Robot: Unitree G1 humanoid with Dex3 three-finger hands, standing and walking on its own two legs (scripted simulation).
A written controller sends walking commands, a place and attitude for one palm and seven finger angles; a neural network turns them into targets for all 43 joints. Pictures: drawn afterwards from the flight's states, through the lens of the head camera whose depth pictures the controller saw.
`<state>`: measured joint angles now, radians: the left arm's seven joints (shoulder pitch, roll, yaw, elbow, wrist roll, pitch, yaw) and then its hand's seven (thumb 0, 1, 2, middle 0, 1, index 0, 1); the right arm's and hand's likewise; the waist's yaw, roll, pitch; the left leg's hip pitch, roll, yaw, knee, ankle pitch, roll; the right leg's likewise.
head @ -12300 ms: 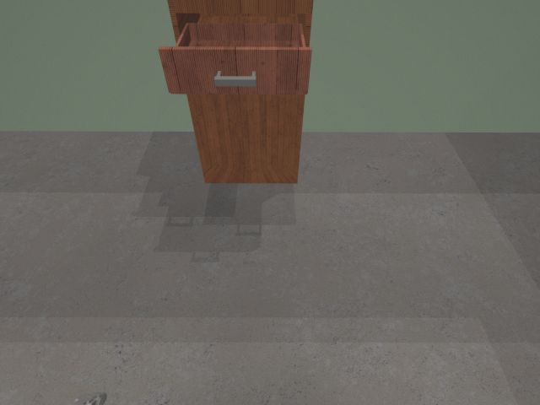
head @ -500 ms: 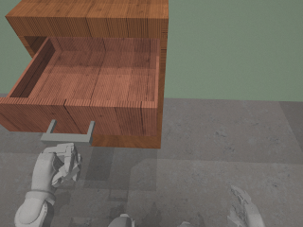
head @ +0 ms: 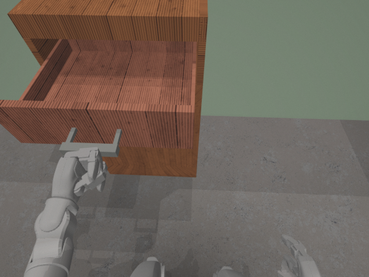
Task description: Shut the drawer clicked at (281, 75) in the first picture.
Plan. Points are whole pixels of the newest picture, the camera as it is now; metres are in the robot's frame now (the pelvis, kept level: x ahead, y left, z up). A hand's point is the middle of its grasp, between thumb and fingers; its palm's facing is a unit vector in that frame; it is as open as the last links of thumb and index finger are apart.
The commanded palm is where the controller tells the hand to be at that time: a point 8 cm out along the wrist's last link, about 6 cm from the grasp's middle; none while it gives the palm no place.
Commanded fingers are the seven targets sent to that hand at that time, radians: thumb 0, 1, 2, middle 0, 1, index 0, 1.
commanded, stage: push the drawer shut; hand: left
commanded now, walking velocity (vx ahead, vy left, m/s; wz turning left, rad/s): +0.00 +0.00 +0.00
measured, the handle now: (93, 141) +0.39 +0.23 +0.05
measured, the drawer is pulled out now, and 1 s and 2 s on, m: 0.25 0.12 0.00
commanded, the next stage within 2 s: none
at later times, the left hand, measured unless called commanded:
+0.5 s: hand (110, 145) +0.38 +0.18 +0.05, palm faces -0.02 -1.00 -0.05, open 3.2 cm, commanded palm +0.36 +0.23 +0.05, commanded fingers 0.00 0.90 0.90 -1.40 -1.60 -1.40 -1.60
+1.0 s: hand (117, 124) +0.44 +0.18 +0.05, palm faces -0.01 -1.00 -0.04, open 3.2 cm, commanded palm +0.43 +0.23 +0.05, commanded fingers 0.00 0.90 0.90 -1.40 -1.60 -1.40 -1.60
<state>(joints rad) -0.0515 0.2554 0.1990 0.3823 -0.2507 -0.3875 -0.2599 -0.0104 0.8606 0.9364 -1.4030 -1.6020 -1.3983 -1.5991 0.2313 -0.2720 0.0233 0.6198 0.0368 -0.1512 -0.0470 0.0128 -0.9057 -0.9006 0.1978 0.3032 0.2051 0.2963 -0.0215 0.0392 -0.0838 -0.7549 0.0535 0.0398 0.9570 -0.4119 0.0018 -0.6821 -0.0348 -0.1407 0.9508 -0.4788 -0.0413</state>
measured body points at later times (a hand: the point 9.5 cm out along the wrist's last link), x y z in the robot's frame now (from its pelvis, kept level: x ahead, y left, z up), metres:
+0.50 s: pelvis +0.00 +0.01 +0.00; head +0.08 +0.01 +0.45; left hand +0.38 +0.24 +0.06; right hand +0.09 -0.25 -0.11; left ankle +0.03 +0.12 -0.68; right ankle +0.00 -0.09 -0.68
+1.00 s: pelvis +0.00 +0.01 -0.01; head +0.10 +0.01 +0.43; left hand +0.44 +0.23 +0.06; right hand +0.06 -0.25 -0.13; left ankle +0.03 +0.12 -0.68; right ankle +0.00 -0.09 -0.68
